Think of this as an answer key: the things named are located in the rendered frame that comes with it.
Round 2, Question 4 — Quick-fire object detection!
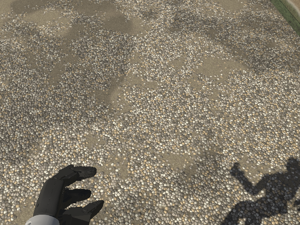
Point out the left robot forearm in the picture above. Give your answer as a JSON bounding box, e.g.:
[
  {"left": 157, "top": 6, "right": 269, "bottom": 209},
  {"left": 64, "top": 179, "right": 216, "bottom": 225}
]
[{"left": 25, "top": 215, "right": 60, "bottom": 225}]

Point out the robot left hand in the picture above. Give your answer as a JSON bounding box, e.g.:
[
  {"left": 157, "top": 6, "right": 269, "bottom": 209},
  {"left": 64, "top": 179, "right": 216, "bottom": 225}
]
[{"left": 33, "top": 164, "right": 104, "bottom": 225}]

